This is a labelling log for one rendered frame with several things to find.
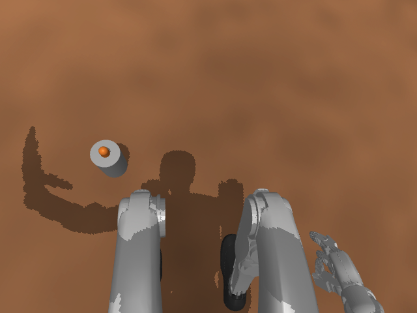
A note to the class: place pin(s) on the right robot hand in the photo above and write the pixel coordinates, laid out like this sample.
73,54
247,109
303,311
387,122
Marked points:
344,273

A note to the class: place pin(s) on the right robot arm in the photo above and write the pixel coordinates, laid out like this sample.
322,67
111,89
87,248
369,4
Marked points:
359,299

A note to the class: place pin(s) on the right robot foot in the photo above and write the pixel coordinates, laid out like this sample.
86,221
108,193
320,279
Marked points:
227,259

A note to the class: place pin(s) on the bottle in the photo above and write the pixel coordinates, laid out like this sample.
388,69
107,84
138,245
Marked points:
107,156

